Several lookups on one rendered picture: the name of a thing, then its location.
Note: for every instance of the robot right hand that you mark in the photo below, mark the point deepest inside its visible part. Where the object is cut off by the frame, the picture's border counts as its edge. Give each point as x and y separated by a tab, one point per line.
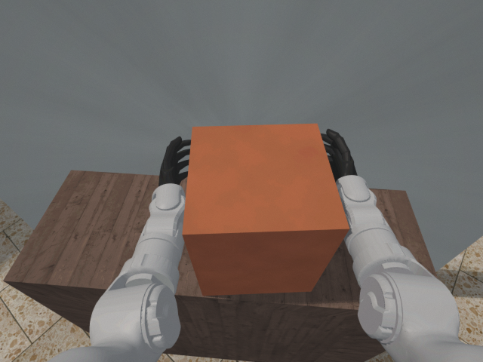
340	160

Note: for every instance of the robot left forearm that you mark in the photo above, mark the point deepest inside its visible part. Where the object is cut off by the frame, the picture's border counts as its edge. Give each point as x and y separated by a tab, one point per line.
160	246

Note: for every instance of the right robot upper arm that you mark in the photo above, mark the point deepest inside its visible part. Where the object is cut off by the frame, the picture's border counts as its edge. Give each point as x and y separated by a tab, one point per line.
414	318

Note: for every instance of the robot right forearm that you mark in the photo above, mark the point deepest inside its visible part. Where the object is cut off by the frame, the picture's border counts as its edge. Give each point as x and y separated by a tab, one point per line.
370	241

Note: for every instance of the pedestal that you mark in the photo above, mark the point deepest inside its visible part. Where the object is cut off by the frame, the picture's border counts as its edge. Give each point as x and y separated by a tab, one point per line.
92	226

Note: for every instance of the robot left hand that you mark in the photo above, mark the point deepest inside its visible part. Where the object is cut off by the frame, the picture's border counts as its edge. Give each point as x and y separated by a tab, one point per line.
170	167

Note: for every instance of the carton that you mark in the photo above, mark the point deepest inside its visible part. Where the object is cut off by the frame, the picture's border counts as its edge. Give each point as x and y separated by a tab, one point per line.
262	213

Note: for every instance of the left robot upper arm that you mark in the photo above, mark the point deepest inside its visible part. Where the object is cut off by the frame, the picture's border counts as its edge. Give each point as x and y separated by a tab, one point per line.
132	324

